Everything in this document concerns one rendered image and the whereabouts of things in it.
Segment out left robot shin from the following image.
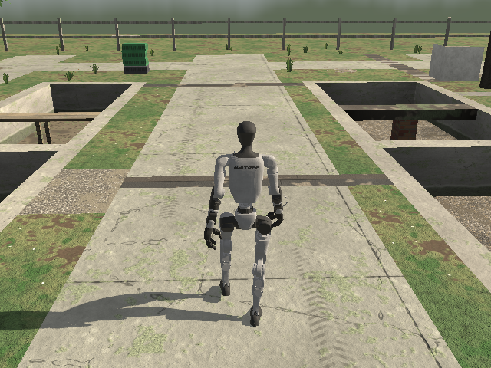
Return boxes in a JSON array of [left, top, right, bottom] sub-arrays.
[[220, 240, 231, 287]]

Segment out right robot thigh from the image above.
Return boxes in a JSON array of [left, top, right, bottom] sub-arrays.
[[252, 215, 272, 278]]

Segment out left robot upper arm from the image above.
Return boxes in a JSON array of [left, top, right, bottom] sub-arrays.
[[213, 154, 231, 199]]

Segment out left robot forearm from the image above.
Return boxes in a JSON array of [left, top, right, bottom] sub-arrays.
[[206, 186, 221, 228]]

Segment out right robot upper arm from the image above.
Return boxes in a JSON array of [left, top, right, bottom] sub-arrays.
[[262, 154, 280, 196]]

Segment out right robot forearm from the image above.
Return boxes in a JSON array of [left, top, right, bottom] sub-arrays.
[[272, 185, 283, 214]]

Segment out robot left hand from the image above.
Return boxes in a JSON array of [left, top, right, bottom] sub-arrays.
[[204, 227, 222, 250]]

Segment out robot right hand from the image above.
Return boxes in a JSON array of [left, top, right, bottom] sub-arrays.
[[267, 210, 284, 227]]

